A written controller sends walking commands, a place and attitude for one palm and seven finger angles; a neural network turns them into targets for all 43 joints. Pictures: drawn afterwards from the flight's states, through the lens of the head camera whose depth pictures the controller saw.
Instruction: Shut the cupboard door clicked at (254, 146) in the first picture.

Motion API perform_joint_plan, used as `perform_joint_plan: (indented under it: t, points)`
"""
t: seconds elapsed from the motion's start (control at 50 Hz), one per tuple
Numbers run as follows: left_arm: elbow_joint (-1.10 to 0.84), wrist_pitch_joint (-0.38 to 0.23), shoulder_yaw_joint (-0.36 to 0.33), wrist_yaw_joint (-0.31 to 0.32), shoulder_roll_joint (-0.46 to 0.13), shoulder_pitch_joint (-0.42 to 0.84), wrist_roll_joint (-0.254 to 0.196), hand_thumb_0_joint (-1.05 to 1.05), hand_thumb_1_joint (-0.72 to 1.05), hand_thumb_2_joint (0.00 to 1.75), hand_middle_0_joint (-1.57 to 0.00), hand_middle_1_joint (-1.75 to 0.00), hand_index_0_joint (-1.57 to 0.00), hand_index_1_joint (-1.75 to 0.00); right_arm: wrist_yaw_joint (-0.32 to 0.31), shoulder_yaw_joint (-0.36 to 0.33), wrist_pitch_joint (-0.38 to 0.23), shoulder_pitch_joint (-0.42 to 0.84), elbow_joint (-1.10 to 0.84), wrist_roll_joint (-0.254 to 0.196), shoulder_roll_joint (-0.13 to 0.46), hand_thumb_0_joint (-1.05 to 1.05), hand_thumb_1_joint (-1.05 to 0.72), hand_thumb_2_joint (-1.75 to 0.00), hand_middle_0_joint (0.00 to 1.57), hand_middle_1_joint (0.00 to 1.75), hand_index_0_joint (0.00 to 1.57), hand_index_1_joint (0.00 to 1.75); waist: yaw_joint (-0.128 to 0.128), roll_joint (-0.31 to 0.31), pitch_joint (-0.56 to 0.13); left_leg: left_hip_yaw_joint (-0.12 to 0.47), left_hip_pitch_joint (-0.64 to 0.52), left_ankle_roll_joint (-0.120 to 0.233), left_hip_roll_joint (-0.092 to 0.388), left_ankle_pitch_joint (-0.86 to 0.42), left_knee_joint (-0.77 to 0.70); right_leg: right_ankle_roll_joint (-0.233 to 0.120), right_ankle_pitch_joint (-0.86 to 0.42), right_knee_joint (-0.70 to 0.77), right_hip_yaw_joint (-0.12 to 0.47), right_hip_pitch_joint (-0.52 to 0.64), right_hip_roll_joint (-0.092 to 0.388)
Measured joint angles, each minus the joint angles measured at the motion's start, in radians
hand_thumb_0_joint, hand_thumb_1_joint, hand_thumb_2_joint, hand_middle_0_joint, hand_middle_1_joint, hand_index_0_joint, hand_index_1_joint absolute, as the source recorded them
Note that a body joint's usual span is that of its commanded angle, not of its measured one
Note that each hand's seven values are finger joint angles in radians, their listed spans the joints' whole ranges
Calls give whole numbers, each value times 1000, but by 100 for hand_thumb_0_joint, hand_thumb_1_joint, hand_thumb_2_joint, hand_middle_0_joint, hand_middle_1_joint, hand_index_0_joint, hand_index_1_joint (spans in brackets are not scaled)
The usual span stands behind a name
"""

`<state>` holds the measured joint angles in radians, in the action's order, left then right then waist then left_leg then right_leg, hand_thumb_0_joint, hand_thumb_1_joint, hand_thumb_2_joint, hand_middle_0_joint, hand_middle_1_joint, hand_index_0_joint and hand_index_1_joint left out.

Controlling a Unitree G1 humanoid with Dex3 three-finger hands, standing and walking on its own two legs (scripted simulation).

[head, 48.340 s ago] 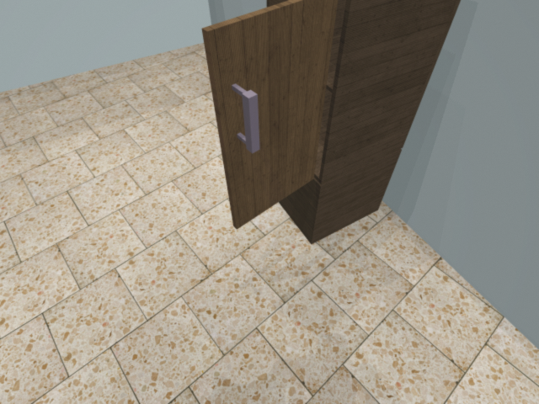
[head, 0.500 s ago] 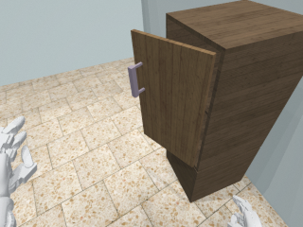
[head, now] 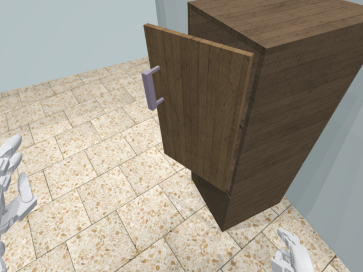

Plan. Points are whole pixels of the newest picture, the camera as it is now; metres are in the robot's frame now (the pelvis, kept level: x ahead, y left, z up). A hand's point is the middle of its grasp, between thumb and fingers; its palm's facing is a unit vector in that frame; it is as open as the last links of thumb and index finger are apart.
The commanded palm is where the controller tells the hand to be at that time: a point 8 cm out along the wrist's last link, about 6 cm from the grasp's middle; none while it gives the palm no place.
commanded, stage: step back with the hand held close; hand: left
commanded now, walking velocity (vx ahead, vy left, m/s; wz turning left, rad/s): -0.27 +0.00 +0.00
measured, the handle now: (154, 88) +0.65 +0.15 +0.06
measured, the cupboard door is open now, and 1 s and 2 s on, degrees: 26 26 26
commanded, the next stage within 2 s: stop stepping back and stand still in 0.84 s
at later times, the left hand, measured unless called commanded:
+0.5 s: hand out of the picture +0.10 +0.30 +0.16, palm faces +0.47 -0.74 -0.48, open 7.4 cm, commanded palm +0.03 +0.33 +0.18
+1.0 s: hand out of the picture -0.01 +0.30 +0.17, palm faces +0.46 -0.79 -0.41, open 7.4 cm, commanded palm -0.06 +0.34 +0.18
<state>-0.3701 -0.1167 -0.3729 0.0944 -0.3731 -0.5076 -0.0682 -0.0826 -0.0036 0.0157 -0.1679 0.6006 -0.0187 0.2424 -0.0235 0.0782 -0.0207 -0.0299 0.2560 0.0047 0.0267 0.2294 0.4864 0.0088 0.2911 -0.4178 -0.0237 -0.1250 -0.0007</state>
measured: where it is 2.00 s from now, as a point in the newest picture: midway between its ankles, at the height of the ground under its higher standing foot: outside the picture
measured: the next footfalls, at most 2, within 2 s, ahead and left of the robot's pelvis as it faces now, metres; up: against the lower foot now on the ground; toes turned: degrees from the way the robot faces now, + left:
right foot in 0.88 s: -0.15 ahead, -0.10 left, +0.00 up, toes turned +3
left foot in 1.06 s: -0.15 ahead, +0.17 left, +0.00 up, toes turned +2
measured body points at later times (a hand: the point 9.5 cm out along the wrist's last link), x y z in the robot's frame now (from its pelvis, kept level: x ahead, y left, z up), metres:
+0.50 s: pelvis -0.09 +0.02 -0.02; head -0.09 +0.02 +0.43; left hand +0.07 +0.34 +0.18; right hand +0.09 -0.21 -0.09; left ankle +0.01 +0.12 -0.74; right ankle -0.05 -0.12 -0.74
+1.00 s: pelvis -0.19 +0.04 -0.01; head -0.19 +0.06 +0.44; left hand -0.04 +0.34 +0.19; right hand -0.02 -0.19 -0.09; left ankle -0.10 +0.13 -0.71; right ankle -0.19 -0.10 -0.74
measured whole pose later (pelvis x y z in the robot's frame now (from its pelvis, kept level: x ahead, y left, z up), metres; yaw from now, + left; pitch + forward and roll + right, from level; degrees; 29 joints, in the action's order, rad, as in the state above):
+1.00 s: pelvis -0.19 +0.04 -0.01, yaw +1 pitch +0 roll -1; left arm -0.53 -0.24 -0.40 0.15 -0.42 -0.54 -0.04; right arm -0.06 0.01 -0.07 -0.20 0.66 0.00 0.19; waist -0.04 -0.03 -0.01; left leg -0.05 0.55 -0.03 0.01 0.36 0.85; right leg 0.01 0.30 -0.58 0.03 -0.28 -0.02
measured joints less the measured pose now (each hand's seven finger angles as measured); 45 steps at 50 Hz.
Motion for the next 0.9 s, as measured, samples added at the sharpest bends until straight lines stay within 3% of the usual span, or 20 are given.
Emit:
perform_joint_plan:
  t: [0.2,0.34,0.44,0.56,0.64,0.7,0.74,0.8,0.86,0.9]
  points:
    - [-72,-1,-33,19,-70,-48,-13,2,89,90,-22,-30,-21,-30,-12,-8,51,0,-58,-11,-6,1,-91,-89,20,30,20,30,26,-34,8,-30,48,27,-18,-36,2,26,-25,-40,28,-73,22]
    - [-83,-39,-46,32,-67,-52,1,2,89,90,-22,-30,-21,-30,-13,7,23,-27,-70,-12,-16,1,-90,-89,20,30,20,30,32,-49,5,-20,102,43,-20,-67,27,33,-51,-69,18,-124,23]
    - [-74,-74,-61,36,-50,-21,28,2,89,90,-22,-30,-21,-30,-15,9,-19,-51,-62,-7,-23,1,-90,-89,20,30,20,30,35,-46,20,7,161,50,-22,-69,83,27,-38,-134,28,-168,-1]
    - [-114,-104,-60,49,-19,-31,28,2,89,90,-22,-30,-21,-30,-1,5,-51,-67,-16,5,-26,1,-90,-89,20,30,20,30,12,-45,26,13,221,25,-15,45,154,12,-50,-163,13,-206,-4]
    - [-139,-117,-34,70,-7,-18,29,2,89,90,-22,-30,-21,-30,-1,2,-60,-68,22,15,-18,1,-90,-89,20,30,20,30,0,-54,27,12,236,8,-23,85,174,20,-68,-171,20,-219,2]
    - [-127,-125,-34,76,-18,23,29,2,88,90,-22,-30,-21,-30,-13,4,-68,-61,31,13,-17,1,-90,-89,20,30,20,30,13,-54,35,9,242,28,-17,11,156,22,-14,-201,20,-239,-5]
    - [-109,-128,-52,71,-35,50,30,2,88,90,-22,-30,-21,-30,-18,1,-81,-51,25,13,-25,1,-90,-89,20,30,20,30,32,-38,45,11,249,55,3,-56,129,17,66,-296,27,-266,-38]
    - [-103,-136,-91,59,-82,58,19,2,88,90,-22,-30,-21,-30,-2,-5,-100,-47,18,15,-52,1,-90,-89,20,30,20,30,55,-32,40,3,264,58,33,-151,76,1,154,-397,11,-250,-76]
    - [-127,-150,-120,55,-104,11,-2,2,89,90,-22,-30,-21,-30,18,0,-115,-42,8,13,-67,1,-90,-89,20,30,20,30,51,-46,15,-33,298,42,47,-181,43,-16,191,-275,-17,-159,-73]
    - [-143,-158,-121,54,-94,-15,-4,2,89,90,-21,-30,-21,-30,28,1,-120,-20,10,17,-66,1,-90,-89,20,30,20,30,29,-52,22,-55,330,13,51,-116,70,-27,77,-187,0,-145,-66]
